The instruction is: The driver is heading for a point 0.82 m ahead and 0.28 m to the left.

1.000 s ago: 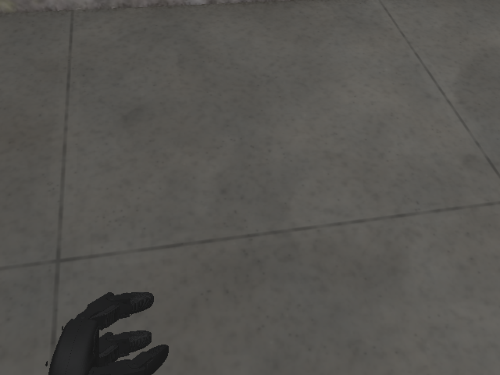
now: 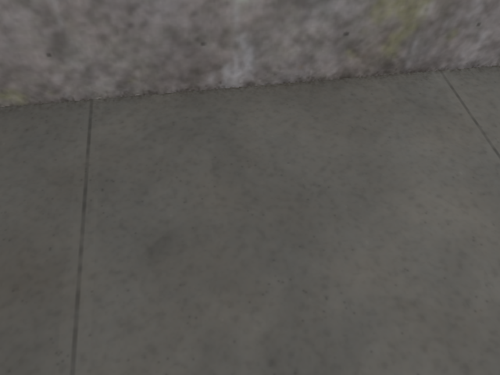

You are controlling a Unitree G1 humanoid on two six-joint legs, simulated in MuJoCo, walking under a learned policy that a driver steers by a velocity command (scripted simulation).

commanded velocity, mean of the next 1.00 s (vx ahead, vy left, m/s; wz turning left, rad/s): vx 0.50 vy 0.00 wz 0.45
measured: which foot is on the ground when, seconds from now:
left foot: down 0.00-0.16, up 0.18-0.66, down 0.68-1.00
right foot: up 0.00-0.12, down 0.14-0.66, up 0.68-1.00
